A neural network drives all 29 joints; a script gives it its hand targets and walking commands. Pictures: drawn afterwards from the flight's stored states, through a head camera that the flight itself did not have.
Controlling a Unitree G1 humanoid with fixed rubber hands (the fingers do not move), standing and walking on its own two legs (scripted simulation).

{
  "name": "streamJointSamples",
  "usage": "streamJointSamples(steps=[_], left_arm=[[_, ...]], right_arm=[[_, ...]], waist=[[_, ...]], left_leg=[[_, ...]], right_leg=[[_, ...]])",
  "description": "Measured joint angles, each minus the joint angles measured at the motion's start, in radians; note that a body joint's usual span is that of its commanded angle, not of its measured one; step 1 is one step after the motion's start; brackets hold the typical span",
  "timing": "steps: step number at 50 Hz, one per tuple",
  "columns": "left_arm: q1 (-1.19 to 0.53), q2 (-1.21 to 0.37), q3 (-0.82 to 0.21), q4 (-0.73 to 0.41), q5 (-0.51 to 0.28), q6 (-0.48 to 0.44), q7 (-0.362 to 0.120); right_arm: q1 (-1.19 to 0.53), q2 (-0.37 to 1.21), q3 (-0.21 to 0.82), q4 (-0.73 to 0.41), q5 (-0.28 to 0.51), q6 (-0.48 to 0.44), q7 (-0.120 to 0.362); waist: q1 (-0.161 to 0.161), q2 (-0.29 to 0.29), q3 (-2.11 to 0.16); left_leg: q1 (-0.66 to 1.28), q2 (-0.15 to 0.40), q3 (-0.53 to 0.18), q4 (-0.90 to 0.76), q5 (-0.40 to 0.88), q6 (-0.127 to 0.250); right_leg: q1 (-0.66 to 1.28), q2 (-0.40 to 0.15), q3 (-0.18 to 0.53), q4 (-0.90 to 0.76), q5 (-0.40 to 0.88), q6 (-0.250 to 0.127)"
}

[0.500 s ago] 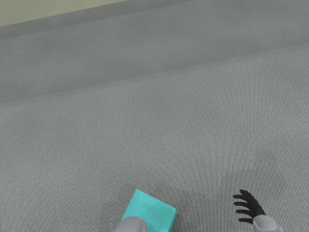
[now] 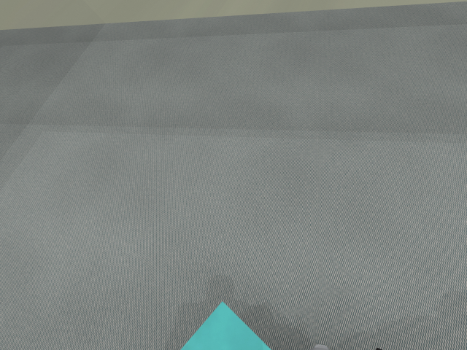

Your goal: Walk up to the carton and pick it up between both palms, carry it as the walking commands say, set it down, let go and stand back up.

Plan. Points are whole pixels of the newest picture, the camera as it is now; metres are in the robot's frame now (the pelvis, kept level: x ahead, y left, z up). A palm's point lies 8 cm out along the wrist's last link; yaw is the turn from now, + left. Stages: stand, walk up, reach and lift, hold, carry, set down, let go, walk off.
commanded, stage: walk up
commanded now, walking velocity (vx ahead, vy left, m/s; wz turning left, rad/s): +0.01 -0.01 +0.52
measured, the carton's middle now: out of the picture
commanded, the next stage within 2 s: none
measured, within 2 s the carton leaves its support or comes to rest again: neither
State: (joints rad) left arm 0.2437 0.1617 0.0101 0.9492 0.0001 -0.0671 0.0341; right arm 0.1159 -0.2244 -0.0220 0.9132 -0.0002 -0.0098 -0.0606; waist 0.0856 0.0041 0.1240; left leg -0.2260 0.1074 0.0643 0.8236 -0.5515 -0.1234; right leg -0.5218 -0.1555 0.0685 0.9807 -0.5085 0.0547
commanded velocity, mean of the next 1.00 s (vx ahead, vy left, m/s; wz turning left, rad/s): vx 0.00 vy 0.00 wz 0.49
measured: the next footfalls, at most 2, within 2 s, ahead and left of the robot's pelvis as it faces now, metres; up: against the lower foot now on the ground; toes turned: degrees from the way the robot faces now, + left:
left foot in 0.44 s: +0.02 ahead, +0.14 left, +0.00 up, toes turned +20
right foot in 0.86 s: -0.07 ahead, -0.11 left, +0.00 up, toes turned +12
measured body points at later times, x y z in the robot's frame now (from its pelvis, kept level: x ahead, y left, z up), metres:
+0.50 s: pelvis -0.04 +0.02 +0.01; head +0.00 +0.06 +0.45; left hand -0.13 +0.22 -0.15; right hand +0.19 -0.15 -0.11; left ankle -0.02 +0.13 -0.69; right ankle -0.02 -0.14 -0.67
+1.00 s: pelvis -0.15 -0.03 +0.02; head -0.11 -0.02 +0.47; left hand -0.17 +0.22 -0.12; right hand +0.02 -0.21 -0.13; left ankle -0.14 +0.09 -0.63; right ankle -0.11 -0.12 -0.69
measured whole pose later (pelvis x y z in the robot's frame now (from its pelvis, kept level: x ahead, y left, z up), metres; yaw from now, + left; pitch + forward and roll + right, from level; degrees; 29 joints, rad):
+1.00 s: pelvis -0.15 -0.03 +0.02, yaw +22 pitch -5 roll +1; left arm 0.16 0.16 0.05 0.92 0.00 0.02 0.03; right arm 0.17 -0.19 -0.02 0.89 0.00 0.10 -0.01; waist 0.05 0.00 0.18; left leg -0.55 0.01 0.06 1.18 -0.35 0.03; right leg -0.27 -0.08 -0.14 0.80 -0.44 -0.03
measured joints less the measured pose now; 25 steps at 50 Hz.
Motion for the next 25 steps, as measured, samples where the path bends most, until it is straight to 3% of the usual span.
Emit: streamJointSamples(steps=[4,8,16,21,23,25], left_arm=[[-0.038,-0.019,-0.009,-0.007,0.000,-0.033,-0.002],[0.033,-0.019,-0.009,-0.007,0.000,-0.030,-0.001],[0.136,-0.020,-0.009,-0.007,0.000,0.020,-0.001],[0.143,-0.020,0.002,-0.007,0.000,0.030,-0.001],[0.149,-0.015,0.014,-0.006,0.000,0.038,-0.001],[0.133,-0.009,0.031,-0.007,0.000,0.059,-0.001]], right_arm=[[0.018,-0.060,0.000,0.000,0.000,0.033,0.014],[-0.025,-0.062,0.001,-0.002,0.000,0.041,0.034],[-0.138,-0.029,0.001,-0.024,0.000,0.044,0.058],[-0.144,-0.011,0.001,-0.025,0.000,0.048,0.059],[-0.146,0.012,0.001,-0.024,0.000,0.042,0.059],[-0.123,0.046,0.001,-0.024,0.000,0.036,0.059]], waist=[[-0.016,-0.002,-0.003],[-0.017,0.006,0.002],[-0.018,-0.019,0.013],[-0.020,-0.016,0.013],[-0.019,-0.019,0.038],[-0.020,-0.034,0.060]], left_leg=[[-0.117,-0.082,0.000,0.417,-0.016,0.010],[-0.213,-0.125,-0.002,0.554,-0.017,0.011],[-0.254,-0.103,-0.003,0.416,0.027,0.012],[-0.218,-0.078,-0.005,0.074,0.058,0.021],[-0.196,-0.054,-0.002,0.010,0.188,0.087],[-0.195,-0.046,-0.003,0.042,0.176,0.136]], right_leg=[[0.050,-0.066,-0.049,-0.011,-0.032,-0.006],[0.135,-0.058,-0.107,-0.066,-0.021,-0.016],[0.200,-0.061,-0.204,-0.145,0.027,-0.016],[0.198,-0.072,-0.297,-0.144,0.043,0.006],[0.195,-0.040,-0.277,-0.106,0.022,0.004],[0.167,0.021,-0.191,-0.001,-0.062,0.007]])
